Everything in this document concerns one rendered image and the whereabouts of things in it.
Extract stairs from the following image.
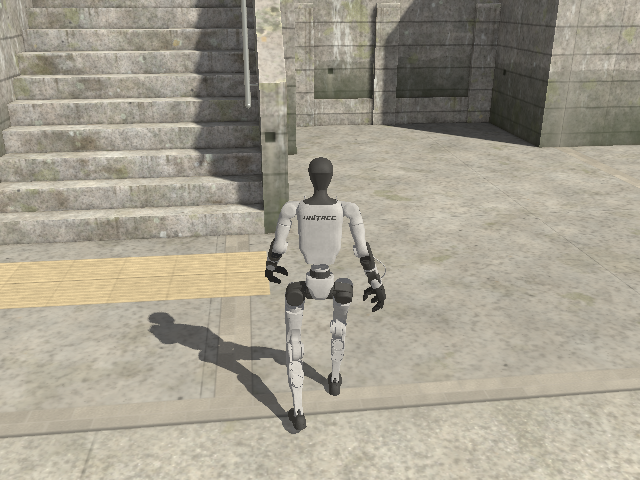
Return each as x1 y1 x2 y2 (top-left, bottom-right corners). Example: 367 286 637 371
0 0 265 245

